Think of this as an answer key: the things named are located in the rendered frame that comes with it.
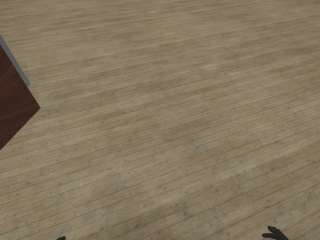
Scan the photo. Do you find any right robot hand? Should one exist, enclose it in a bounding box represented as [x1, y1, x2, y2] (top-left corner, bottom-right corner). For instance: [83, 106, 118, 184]
[262, 226, 289, 240]

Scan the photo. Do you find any pedestal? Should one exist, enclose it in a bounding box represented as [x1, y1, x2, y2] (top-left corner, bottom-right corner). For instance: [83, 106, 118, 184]
[0, 45, 40, 150]

